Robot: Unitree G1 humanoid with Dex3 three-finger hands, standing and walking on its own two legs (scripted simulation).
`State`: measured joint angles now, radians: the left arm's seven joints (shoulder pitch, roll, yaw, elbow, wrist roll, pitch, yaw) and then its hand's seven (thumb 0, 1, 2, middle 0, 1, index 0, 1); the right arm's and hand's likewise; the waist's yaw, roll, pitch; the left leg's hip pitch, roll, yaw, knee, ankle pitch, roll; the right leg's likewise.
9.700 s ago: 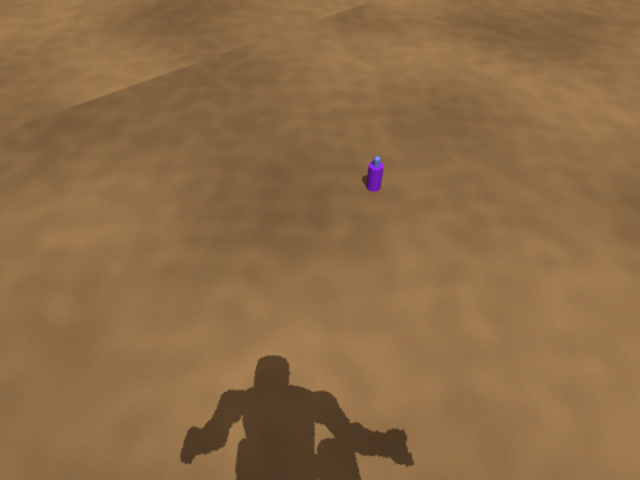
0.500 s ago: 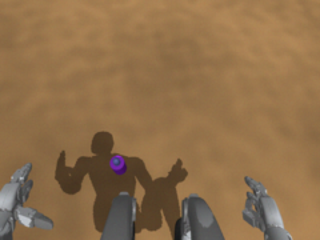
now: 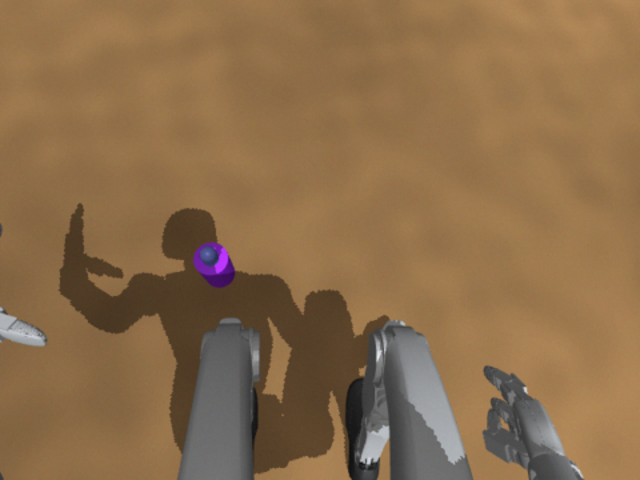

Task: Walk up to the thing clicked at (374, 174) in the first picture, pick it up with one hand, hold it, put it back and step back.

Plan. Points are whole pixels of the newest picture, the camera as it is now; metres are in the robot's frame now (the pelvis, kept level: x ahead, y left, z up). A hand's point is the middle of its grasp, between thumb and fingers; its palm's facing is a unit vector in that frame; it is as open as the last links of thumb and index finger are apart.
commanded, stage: go down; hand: left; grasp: from the side
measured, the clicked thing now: (214, 263) +0.45 +0.21 -0.41
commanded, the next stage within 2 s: approach in 1.40 s
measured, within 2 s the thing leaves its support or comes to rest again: neither
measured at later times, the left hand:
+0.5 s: hand (21, 257) +0.36 +0.38 -0.09, palm faces +0.14 -0.98 -0.14, open 17.3 cm
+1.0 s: hand (25, 250) +0.38 +0.39 -0.11, palm faces +0.13 -0.99 -0.11, open 17.3 cm
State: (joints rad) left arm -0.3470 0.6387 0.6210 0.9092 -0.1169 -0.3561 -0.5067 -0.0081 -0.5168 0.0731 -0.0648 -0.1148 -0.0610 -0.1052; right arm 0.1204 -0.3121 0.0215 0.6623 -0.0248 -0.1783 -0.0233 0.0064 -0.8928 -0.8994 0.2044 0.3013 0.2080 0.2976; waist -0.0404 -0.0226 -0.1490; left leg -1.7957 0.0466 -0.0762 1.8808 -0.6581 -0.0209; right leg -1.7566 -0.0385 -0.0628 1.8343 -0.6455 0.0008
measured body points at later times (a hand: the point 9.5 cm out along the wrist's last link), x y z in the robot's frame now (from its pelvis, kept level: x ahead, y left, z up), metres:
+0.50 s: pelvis -0.01 +0.00 -0.07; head +0.20 +0.05 +0.32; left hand +0.35 +0.43 -0.08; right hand +0.14 -0.28 -0.18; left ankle +0.07 +0.13 -0.46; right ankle +0.08 -0.13 -0.46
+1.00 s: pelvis -0.02 +0.01 -0.10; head +0.19 +0.06 +0.29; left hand +0.37 +0.44 -0.10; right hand +0.12 -0.28 -0.21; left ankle +0.07 +0.13 -0.46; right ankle +0.08 -0.13 -0.46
